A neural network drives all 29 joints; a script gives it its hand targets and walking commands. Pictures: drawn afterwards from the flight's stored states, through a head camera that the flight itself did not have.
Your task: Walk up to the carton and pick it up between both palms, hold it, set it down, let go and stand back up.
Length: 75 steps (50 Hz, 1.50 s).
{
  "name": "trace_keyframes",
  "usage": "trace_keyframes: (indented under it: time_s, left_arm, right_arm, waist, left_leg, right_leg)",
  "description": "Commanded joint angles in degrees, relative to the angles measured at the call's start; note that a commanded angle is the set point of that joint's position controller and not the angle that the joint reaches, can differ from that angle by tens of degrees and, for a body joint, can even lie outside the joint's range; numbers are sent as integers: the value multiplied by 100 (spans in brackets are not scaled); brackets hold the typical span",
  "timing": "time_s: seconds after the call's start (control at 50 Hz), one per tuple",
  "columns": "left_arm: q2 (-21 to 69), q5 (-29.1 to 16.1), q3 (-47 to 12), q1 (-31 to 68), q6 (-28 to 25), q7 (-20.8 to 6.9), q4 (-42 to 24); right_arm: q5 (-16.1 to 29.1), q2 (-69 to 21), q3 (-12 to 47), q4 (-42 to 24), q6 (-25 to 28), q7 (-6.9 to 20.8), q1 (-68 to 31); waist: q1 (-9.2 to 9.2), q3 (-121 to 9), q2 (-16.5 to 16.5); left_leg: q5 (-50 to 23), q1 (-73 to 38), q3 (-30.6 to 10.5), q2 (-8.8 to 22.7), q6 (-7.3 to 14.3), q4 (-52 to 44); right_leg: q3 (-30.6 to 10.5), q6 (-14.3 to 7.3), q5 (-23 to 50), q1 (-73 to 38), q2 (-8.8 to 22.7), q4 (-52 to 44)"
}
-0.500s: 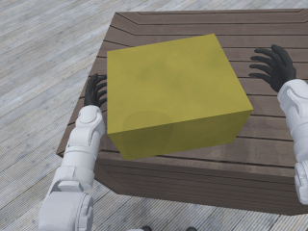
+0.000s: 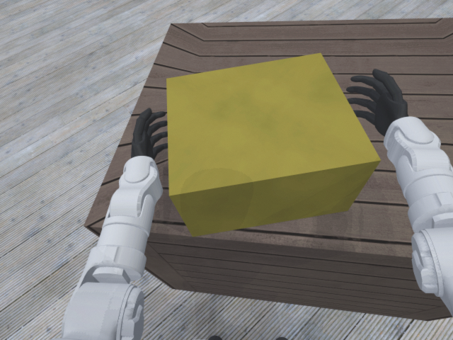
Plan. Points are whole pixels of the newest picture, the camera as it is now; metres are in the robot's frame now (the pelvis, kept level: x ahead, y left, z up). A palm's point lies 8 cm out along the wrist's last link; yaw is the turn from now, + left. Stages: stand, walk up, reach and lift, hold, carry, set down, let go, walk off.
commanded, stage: reach and lift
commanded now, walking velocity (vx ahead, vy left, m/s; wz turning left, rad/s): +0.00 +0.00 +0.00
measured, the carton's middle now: (256, 144) +0.45 +0.02 +0.03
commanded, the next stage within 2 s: none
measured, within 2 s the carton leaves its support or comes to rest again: leaves its support in 1.14 s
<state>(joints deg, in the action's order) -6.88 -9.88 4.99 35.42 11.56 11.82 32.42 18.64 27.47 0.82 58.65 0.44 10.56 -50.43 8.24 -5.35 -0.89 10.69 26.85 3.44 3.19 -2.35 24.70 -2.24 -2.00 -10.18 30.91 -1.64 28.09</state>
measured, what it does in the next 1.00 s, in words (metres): stands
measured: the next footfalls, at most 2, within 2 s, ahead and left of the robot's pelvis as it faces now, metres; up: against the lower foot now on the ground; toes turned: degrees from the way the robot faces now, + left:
none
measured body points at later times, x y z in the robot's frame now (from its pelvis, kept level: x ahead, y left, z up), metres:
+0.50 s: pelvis +0.00 +0.00 +0.00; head +0.07 -0.02 +0.44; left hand +0.40 +0.22 +0.08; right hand +0.49 -0.19 +0.10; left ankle +0.00 +0.15 -0.74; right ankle +0.03 -0.10 -0.74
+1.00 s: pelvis +0.00 +0.00 +0.00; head +0.07 -0.02 +0.44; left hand +0.40 +0.21 +0.08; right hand +0.49 -0.18 +0.10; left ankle +0.00 +0.15 -0.74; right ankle +0.03 -0.10 -0.74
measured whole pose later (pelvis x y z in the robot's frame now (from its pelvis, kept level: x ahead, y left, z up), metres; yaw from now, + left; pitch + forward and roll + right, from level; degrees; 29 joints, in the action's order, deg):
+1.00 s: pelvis +0.00 +0.00 +0.00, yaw +0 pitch +13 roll +1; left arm -5.3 -9.5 5.0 35.9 8.0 13.7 34.6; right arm 16.2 25.8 0.8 59.2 2.2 9.3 -50.8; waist 8.2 -5.4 -0.9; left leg 10.6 26.9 3.4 3.2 -2.4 24.7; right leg -2.2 -2.0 -10.1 30.9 -1.6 28.1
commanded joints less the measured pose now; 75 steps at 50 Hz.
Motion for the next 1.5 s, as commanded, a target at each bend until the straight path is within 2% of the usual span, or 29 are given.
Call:
trace_keyframes:
  time_s: [0.0,0.58,0.74,0.84,0.92,1.02,1.1,1.2,1.3,1.48]
  left_arm:
    - [242,250,104,2670,-464,42,-518]
    - [565,341,109,2884,-717,53,-316]
    - [709,375,111,2937,-805,38,-394]
    - [928,399,69,3089,-858,33,-716]
    - [1190,472,31,3025,-871,-59,-910]
    - [1755,684,-29,3157,-944,-263,-1166]
    - [2949,816,-490,3518,-1008,-672,-900]
    - [3016,850,-609,3615,-955,-901,-506]
    - [3075,704,-841,3973,-945,-926,-667]
    - [2970,410,-1071,4601,-835,-953,-754]
  right_arm:
    - [30,519,91,-120,328,-58,-2970]
    - [-122,51,-20,-123,369,-130,-3122]
    - [-151,-107,-22,-209,418,-131,-3149]
    - [-148,-270,66,-419,562,-176,-3235]
    - [-200,-567,195,-623,620,-184,-3173]
    - [-610,-1243,241,-971,783,-35,-3178]
    - [-1115,-2817,472,-1266,877,279,-3357]
    - [-1316,-3281,278,-1082,790,334,-3155]
    - [-1203,-3514,334,-1072,671,368,-3292]
    - [-1187,-3965,285,-1167,408,420,-3578]
  waist:
    - [298,-4191,460]
    - [307,-4224,452]
    - [324,-4317,457]
    - [327,-4577,487]
    - [304,-4594,518]
    - [239,-4873,598]
    - [152,-4893,812]
    - [-41,-4498,902]
    - [-129,-4465,828]
    - [-252,-4334,910]
  left_leg:
    - [-2049,-358,-25,-275,-25,174]
    - [-2043,-361,-28,-293,-10,139]
    - [-2120,-362,-32,-300,-17,131]
    - [-2311,-367,-46,-305,-72,158]
    - [-2406,-385,-50,-314,-85,109]
    - [-2467,-393,-17,-338,-79,-5]
    - [-2170,-144,19,-387,22,-213]
    - [-1674,8,43,-383,94,-513]
    - [-1438,-245,-16,-399,73,-555]
    - [-467,-241,-20,-471,180,-674]
  right_leg:
    - [260,10,2014,-1857,-222,-496]
    - [255,86,1974,-1795,-209,-476]
    - [244,108,2154,-1875,-209,-456]
    - [238,134,2629,-2085,-228,-377]
    - [225,168,3061,-2370,-206,-350]
    - [232,220,3497,-2739,-124,-334]
    - [212,274,3653,-3185,19,-353]
    - [201,276,3385,-3445,146,-492]
    - [246,246,2776,-3296,102,-640]
    - [186,270,1511,-2916,162,-849]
